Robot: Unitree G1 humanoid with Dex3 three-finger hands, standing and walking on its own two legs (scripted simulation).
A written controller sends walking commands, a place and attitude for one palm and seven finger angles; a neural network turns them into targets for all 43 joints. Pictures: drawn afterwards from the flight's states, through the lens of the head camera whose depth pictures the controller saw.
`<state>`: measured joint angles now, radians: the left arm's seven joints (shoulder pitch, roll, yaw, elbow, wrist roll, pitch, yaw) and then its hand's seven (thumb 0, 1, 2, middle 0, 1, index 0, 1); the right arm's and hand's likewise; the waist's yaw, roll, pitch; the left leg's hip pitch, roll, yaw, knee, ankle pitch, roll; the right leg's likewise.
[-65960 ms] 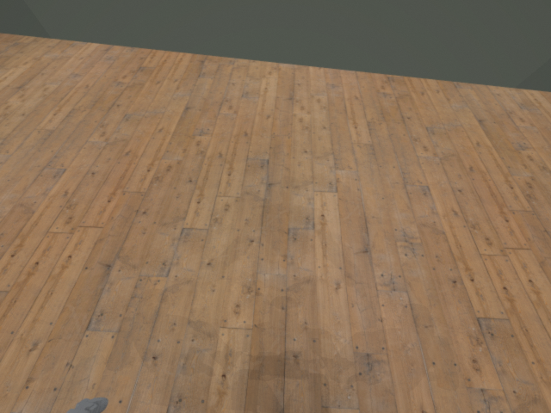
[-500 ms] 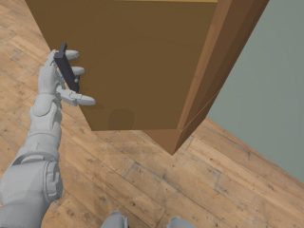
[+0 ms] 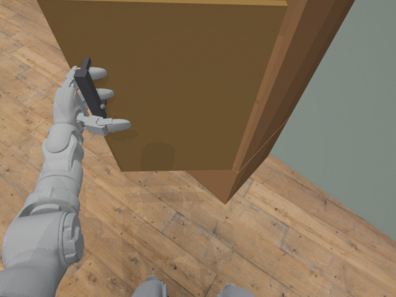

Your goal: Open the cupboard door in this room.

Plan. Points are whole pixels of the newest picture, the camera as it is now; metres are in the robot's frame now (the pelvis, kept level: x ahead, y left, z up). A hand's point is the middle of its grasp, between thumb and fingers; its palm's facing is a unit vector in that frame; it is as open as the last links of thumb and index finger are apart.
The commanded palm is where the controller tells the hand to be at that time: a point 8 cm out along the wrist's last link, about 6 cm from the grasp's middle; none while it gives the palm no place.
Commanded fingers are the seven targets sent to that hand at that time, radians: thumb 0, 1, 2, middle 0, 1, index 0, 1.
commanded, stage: close the thumb around the handle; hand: left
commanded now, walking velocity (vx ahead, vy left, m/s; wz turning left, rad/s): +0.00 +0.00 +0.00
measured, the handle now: (94, 91) +0.52 +0.20 +0.09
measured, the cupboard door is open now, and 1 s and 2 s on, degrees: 45 57 86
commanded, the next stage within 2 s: pull the door open along its arc in 0.48 s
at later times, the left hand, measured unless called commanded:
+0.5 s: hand (101, 108) +0.47 +0.18 +0.10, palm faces +0.02 -1.00 +0.00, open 5.5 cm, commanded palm +0.44 +0.22 +0.09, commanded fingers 0.00 0.90 0.90 -0.40 -1.35 -0.40 -1.35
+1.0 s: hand (102, 141) +0.39 +0.17 +0.10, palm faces -0.02 -1.00 +0.01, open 5.9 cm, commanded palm +0.33 +0.22 +0.09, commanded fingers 0.00 0.90 0.90 -0.40 -1.35 -0.40 -1.35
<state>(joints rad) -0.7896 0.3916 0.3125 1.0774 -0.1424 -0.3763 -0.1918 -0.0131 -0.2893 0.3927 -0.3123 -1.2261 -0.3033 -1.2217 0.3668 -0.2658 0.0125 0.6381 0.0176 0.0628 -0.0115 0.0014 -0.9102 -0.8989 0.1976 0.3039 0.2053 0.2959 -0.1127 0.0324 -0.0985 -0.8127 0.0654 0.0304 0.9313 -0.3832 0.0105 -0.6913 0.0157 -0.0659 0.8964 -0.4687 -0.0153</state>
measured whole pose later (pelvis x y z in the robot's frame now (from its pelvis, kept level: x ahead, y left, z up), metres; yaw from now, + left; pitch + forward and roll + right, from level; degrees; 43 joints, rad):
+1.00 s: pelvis +0.01 +0.00 +0.01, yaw -2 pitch +11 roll -1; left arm -0.27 0.25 0.23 0.52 -0.24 -0.31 -0.18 0.01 0.73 0.75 -0.36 -1.35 -0.34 -1.35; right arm 0.36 -0.25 0.00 0.56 0.04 0.06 0.01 0.01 -0.91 -0.90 0.20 0.30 0.20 0.30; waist -0.07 0.04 -0.12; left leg -0.66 0.07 0.07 0.85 -0.38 0.02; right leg -0.56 0.02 -0.02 0.82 -0.46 -0.01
